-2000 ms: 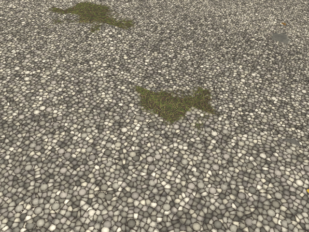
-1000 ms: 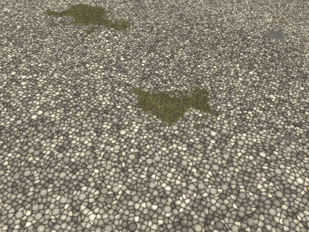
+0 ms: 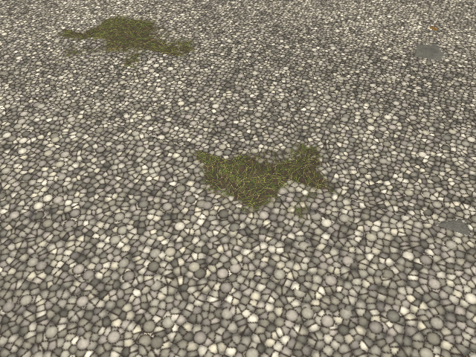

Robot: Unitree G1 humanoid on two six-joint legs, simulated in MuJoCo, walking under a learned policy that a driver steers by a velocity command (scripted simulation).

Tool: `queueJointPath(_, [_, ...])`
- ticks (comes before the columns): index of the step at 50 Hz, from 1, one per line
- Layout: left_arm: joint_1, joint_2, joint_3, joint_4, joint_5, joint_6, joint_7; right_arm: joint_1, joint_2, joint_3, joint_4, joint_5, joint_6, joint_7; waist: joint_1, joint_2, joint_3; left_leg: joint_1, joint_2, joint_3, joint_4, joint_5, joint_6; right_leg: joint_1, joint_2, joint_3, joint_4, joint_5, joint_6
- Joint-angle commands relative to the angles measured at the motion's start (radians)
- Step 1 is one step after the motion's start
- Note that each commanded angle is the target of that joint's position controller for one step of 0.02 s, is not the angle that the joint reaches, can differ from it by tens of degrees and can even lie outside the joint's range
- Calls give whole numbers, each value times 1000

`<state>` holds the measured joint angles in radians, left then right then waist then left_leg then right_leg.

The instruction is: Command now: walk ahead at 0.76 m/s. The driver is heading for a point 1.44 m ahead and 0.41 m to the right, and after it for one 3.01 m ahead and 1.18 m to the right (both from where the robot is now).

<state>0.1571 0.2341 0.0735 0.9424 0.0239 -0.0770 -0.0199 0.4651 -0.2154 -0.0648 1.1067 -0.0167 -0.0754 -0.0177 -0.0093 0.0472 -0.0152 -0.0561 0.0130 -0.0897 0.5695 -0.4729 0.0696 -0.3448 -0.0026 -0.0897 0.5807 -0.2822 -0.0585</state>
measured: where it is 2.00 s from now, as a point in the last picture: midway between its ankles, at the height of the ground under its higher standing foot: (311, 224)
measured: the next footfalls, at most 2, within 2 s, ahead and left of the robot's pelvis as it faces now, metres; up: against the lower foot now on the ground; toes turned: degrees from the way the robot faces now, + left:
left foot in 0.44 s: +0.52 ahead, +0.06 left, +0.00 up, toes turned +3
right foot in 0.86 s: +0.91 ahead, -0.08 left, +0.00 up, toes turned -12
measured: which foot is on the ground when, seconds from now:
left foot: up 0.00-0.42, down 0.44-0.84, up 0.86-1.00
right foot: down 0.00-0.46, up 0.48-0.84, down 0.86-1.00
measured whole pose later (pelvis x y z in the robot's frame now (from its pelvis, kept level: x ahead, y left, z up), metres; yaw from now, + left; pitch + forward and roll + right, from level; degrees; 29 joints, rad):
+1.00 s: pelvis +0.74 -0.03 -0.02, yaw -18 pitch -1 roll +0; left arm 0.23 0.27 0.07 0.82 0.01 -0.01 0.01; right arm 0.10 -0.20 -0.03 0.75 -0.03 -0.02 -0.05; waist 0.05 -0.02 0.16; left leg -0.56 -0.03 -0.04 1.53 -0.47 -0.05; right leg -0.46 0.20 -0.03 0.50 -0.02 -0.18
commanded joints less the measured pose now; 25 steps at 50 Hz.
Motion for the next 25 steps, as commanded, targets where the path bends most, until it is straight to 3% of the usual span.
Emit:
queueJointPath(1, [434,123,28,102,21,5,19,-200,-26,6,-186,-9,-47,31,153,-322,17,-810,-74,-5,682,48,78,541,-375,919,-493,-740,-143])
queueJointPath(2, [265,120,21,46,21,4,16,-243,-38,5,-210,-12,-43,43,77,-183,102,-861,20,3,752,169,86,434,-384,803,-448,-666,-147])
queueJointPath(3, [213,108,18,25,12,-8,8,-258,-55,3,-208,-18,-43,57,60,-64,95,-806,70,5,720,256,76,357,-338,659,-437,-512,-144])
queueJointPath(4, [207,108,13,24,6,-16,6,-232,-46,1,-201,-26,-38,66,28,-59,75,-747,92,11,670,277,62,312,-294,561,-458,-432,-132])
queueJointPath(6, [232,65,-4,43,1,-32,13,-229,-35,4,-208,-37,-13,77,-1,-103,100,-717,110,41,632,302,24,256,-231,436,-501,-316,-113])
queueJointPath(8, [288,59,-8,60,-4,-43,17,-301,-41,5,-237,-30,7,80,7,-90,147,-800,113,78,609,354,4,276,-201,357,-529,-190,-117])
queueJointPath(11, [351,55,-14,62,-8,-53,12,-481,-45,11,-311,-24,15,81,41,-62,193,-834,98,136,446,427,-14,272,-168,250,-577,13,-130])
queueJointPath(15, [385,49,-24,67,-18,-68,20,-629,-14,31,-380,-10,13,89,57,-85,220,-654,56,213,136,544,13,271,-164,141,-657,368,-122])
queueJointPath(17, [388,71,-24,72,-20,-70,22,-636,-24,31,-391,-6,12,81,45,-92,190,-570,15,245,54,535,49,369,-171,84,-617,669,-108])
queueJointPath(19, [393,114,-17,75,-10,-64,27,-565,-61,19,-383,-4,10,62,0,-154,91,-452,-64,274,42,442,82,489,-195,53,-441,1170,-90])
queueJointPath(20, [393,142,-10,81,2,-53,35,-461,-93,7,-362,-4,8,51,-55,-186,16,-344,-96,265,44,376,99,524,-209,47,-282,1323,-83])
queueJointPath(21, [380,170,-1,84,13,-37,45,-280,-133,-11,-313,-2,7,36,-137,-208,-79,-166,-118,246,37,307,115,507,-220,45,-60,1358,-78])
queueJointPath(22, [334,181,5,74,13,-26,48,-76,-172,-32,-252,-7,7,21,-241,-187,-162,69,-81,213,-36,306,132,394,-192,25,225,1212,-71])
queueJointPath(23, [329,91,-12,44,18,-28,38,75,-256,-56,-225,-32,6,8,-250,-72,-269,324,145,-46,-9,-30,157,135,-105,43,593,646,-86])
queueJointPath(24, [442,-32,-34,6,-49,-48,7,28,-288,-67,-220,-42,3,24,-98,233,-380,525,379,-708,-243,-331,280,-251,85,158,920,-141,-51])
queueJointPath(25, [320,78,-15,-17,-44,-53,17,-69,-222,-60,-226,-31,4,38,-101,74,-248,429,327,-708,-340,-321,247,-374,16,210,946,-54,-87])
Velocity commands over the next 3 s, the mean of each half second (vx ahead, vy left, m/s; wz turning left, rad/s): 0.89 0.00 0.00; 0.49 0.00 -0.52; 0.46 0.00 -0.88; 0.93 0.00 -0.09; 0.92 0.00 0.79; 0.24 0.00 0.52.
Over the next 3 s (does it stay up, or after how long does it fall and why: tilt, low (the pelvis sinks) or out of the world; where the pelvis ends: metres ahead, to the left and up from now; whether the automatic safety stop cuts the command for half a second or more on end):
stays up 1.43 -0.61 -0.17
